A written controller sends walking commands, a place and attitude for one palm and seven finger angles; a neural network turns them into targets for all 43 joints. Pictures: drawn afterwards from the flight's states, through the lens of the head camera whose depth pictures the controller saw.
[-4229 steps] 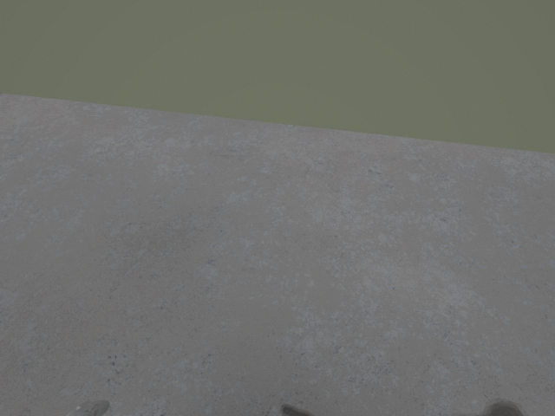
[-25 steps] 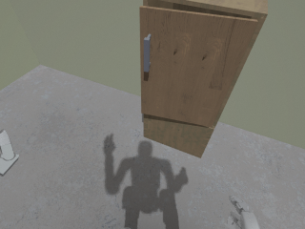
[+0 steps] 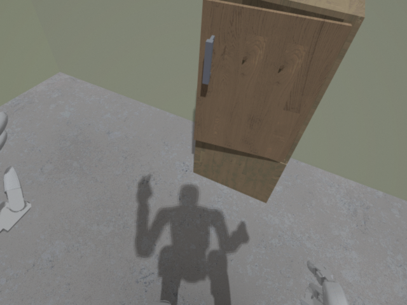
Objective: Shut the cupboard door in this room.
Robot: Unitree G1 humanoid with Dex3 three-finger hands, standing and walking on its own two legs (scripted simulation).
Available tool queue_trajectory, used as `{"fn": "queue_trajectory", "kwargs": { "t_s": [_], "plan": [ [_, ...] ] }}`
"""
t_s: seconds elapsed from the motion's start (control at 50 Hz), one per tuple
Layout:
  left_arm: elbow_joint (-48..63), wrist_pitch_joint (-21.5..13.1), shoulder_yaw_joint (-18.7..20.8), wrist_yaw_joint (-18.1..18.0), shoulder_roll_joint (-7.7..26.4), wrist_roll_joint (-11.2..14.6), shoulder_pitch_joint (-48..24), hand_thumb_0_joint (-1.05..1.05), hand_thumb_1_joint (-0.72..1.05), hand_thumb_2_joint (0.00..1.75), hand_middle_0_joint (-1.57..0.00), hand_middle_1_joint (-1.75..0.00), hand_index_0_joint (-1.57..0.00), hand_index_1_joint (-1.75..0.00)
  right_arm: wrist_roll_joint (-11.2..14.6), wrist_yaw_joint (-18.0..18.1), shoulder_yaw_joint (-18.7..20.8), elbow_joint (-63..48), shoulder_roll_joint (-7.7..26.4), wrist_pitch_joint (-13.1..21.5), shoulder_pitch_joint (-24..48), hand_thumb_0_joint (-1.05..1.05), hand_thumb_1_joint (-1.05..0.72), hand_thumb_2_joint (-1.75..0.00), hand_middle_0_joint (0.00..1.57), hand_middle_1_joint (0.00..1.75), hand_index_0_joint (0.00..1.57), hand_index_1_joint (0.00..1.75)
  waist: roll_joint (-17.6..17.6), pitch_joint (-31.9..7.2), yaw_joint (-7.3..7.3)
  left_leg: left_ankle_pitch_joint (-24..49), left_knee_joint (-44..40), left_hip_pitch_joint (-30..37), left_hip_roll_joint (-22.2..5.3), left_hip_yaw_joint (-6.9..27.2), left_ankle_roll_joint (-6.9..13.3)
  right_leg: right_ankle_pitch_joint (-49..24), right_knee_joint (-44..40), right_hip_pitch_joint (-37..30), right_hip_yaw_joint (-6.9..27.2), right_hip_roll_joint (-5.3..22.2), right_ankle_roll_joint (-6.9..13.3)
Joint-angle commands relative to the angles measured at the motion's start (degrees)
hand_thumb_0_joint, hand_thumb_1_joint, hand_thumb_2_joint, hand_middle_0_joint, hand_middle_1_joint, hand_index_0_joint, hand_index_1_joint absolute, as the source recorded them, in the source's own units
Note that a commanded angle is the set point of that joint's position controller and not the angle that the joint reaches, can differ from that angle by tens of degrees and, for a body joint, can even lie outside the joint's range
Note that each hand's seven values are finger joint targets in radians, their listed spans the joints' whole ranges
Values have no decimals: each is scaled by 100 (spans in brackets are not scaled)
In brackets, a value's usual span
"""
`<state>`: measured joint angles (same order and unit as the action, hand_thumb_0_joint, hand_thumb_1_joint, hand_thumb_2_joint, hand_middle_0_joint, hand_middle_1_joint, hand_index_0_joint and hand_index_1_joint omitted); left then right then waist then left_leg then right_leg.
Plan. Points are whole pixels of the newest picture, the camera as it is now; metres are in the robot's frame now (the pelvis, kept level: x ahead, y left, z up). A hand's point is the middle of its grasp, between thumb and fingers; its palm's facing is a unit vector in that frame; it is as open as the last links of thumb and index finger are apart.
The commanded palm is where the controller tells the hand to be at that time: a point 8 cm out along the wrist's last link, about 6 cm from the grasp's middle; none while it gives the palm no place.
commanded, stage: step back with the hand held close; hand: left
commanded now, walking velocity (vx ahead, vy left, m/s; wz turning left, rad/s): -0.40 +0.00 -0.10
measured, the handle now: (209, 60) +0.84 +0.03 +0.06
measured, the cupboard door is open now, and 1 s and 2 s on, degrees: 10 10 10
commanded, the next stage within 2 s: stop stepping back and stand still in 0.20 s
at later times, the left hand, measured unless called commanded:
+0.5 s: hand (0, 278) +0.12 +0.23 +0.19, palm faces +0.26 -0.84 -0.49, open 7.5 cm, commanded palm +0.08 +0.28 +0.19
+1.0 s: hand out of the picture +0.08 +0.33 +0.19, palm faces +0.49 -0.77 -0.40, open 7.4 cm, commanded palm +0.04 +0.35 +0.19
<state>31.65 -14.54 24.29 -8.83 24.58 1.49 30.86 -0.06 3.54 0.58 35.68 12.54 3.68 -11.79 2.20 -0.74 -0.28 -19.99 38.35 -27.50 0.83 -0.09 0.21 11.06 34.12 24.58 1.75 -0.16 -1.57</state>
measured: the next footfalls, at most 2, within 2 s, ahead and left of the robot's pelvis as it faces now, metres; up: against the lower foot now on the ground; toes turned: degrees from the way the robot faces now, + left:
right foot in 0.30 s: -0.14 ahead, -0.07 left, +0.00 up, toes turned -5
left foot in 0.96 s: -0.04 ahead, +0.16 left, +0.00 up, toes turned -3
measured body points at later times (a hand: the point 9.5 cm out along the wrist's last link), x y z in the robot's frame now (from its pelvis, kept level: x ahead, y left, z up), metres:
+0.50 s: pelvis -0.10 +0.00 +0.00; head -0.13 +0.03 +0.45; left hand +0.10 +0.27 +0.22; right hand +0.01 -0.26 -0.07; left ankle +0.08 +0.09 -0.71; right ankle -0.20 -0.11 -0.72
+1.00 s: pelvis -0.12 +0.05 +0.01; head -0.15 +0.06 +0.46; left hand +0.05 +0.37 +0.21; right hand +0.00 -0.19 -0.09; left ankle -0.08 +0.16 -0.72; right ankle -0.18 -0.07 -0.72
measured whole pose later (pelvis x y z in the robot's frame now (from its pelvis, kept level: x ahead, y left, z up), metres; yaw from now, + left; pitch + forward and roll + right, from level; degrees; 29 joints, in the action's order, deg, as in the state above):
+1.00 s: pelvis -0.12 +0.05 +0.01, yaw -4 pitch +0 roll -1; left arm 23.4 -11.0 25.0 -10.3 23.4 2.5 28.1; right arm 0.5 4.4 -0.9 39.3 11.6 4.9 -15.9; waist -0.6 -4.7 1.6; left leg -14.8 33.4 -19.4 -0.7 -0.3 0.7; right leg 20.9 32.0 10.6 -0.2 -0.7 -0.2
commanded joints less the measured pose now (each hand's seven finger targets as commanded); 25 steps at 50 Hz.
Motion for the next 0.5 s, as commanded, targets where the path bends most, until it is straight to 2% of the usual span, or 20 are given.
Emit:
{"fn": "queue_trajectory", "kwargs": {
  "t_s": [0.0,0.02,0.04,0.06,0.08,0.1,0.12,0.16,0.18,0.22,0.24,0.26,0.28,0.3,0.32,0.34,0.36,0.4,0.42,0.48],
  "plan": [
    [1109,-404,1133,-191,1277,23,-405,0,90,90,-20,-30,-20,-30,30,197,324,-956,823,378,547,0,-90,-90,20,30,20,30,-1998,-642,28,-425,-2635,-832,-1750,1900,683,696,1392,-1212,-236,-504,-18],
    [963,-429,1191,-107,1209,77,-255,0,90,90,-20,-30,-20,-30,6,170,375,-927,749,488,501,0,-90,-90,20,30,20,30,-2015,-995,51,-1687,-3172,-1364,-2113,2091,857,1308,2529,-1888,-34,-624,27],
    [946,-415,1134,-54,1119,69,-313,0,90,90,-20,-30,-20,-30,20,141,442,-939,786,551,483,0,-90,-90,20,30,20,30,-1780,-880,29,-1935,-3123,-1496,-2177,2043,930,1429,3051,-1837,18,-676,31],
    [1026,-401,1095,-34,1034,118,-362,0,90,90,-20,-30,-20,-30,-42,107,435,-886,743,591,459,0,-90,-90,20,30,20,30,-1512,-733,31,-1345,-2819,-1114,-2097,1850,952,1520,2900,-1407,105,-564,62],
    [1039,-357,929,-42,902,167,-355,0,90,90,-20,-30,-20,-30,-48,67,411,-799,680,629,472,0,-90,-90,20,30,20,30,-1218,-715,63,-671,-2569,-430,-1937,1512,873,1647,2507,-964,26,-461,84],
    [1119,-328,785,-44,812,177,-412,0,90,90,-20,-30,-20,-30,-36,38,406,-780,702,673,539,0,-90,-90,20,30,20,30,-1322,-822,79,-353,-2431,26,-1851,1282,792,1701,2177,-829,-67,-424,79],
    [1154,-300,550,-45,680,223,-380,0,90,90,-20,-30,-20,-30,-50,13,311,-730,605,710,522,0,-90,-90,20,30,20,30,-1339,-843,50,-52,-2489,447,-1753,1221,698,1923,1735,-648,-149,-407,93],
    [1221,-231,364,-41,655,263,-586,0,90,90,-20,-30,-20,-30,-77,-29,226,-622,615,755,520,0,-90,-90,20,30,20,30,-1565,-857,33,235,-2632,956,-1677,1103,553,2026,781,-657,-243,-439,113],
    [1217,-217,370,-37,711,268,-698,0,90,90,-20,-30,-20,-30,-94,-37,206,-563,628,760,530,0,-90,-90,20,30,20,30,-1615,-906,34,427,-2637,1153,-1672,1015,461,1905,175,-771,-290,-423,131],
    [1179,-244,421,16,807,260,-724,0,90,90,-20,-30,-20,-30,-125,-38,197,-468,631,715,456,0,-90,-90,20,30,20,30,-1538,-1141,55,1649,-2251,1654,-1574,838,248,1117,-1107,-1011,-325,-348,201],
    [1225,-290,481,44,920,278,-810,0,90,90,-20,-30,-20,-30,-110,-45,187,-461,611,675,475,0,-90,-90,20,30,20,30,-1436,-1317,63,2126,-1965,1951,-1485,650,120,817,-1528,-1023,-211,-214,272],
    [1210,-317,658,49,1118,276,-773,0,90,90,-20,-30,-20,-30,-121,-37,187,-475,617,600,490,0,-90,-90,20,30,20,30,-1178,-1370,53,2379,-1569,2038,-1317,423,9,431,-1748,-888,42,43,391],
    [1148,-317,777,39,1249,285,-763,0,90,90,-20,-30,-20,-30,-101,-25,176,-525,556,520,536,0,-90,-90,20,30,20,30,-779,-1430,31,2266,-1172,2067,-1061,86,-121,-93,-1651,-693,300,361,507],
    [1182,-317,1012,4,1468,280,-587,0,90,90,-20,-30,-20,-30,-131,-1,165,-554,543,538,573,0,-90,-90,20,30,20,30,-711,-1608,40,1793,-1020,2151,-777,-255,-228,-504,-1531,-663,150,549,504],
    [1248,-269,715,25,1182,313,-562,0,90,90,-20,-30,-20,-30,32,28,163,-676,391,528,497,0,-90,-90,20,30,20,30,-268,-1627,-70,1541,-764,2349,-453,-426,-238,-617,-1442,-475,32,620,496],
    [1279,-188,892,11,1347,347,-252,0,90,90,-20,-30,-20,-30,101,53,185,-829,487,505,545,0,-90,-90,20,30,20,30,28,-1450,-65,1183,-477,2432,-325,-379,-187,-403,-1513,-164,156,704,465],
    [1243,-106,1133,-14,1516,363,217,0,90,90,-20,-30,-20,-30,86,91,134,-924,483,434,602,0,-90,-90,20,30,20,30,-95,-1207,-39,1003,-320,2311,-296,-245,-147,59,-1520,104,240,779,539],
    [992,88,1474,-53,1680,424,735,0,90,90,-20,-30,-20,-30,-20,143,53,-957,504,264,578,0,-90,-90,20,30,20,30,-335,-893,-40,801,-313,1909,-254,-117,-176,929,-1648,181,307,815,691],
    [876,141,1176,-52,1392,414,648,0,90,90,-20,-30,-20,-30,-19,163,13,-936,448,195,492,0,-90,-90,20,30,20,30,-212,-525,-110,669,-220,1742,-228,-20,-193,1434,-1798,351,352,832,763],
    [287,178,859,-140,1247,275,-254,0,90,90,-20,-30,-20,-30,-2,253,94,-764,613,174,318,0,-90,-90,20,30,20,30,285,528,-227,431,618,1573,-224,174,-200,2795,-2230,1375,557,1081,889]
  ]
}}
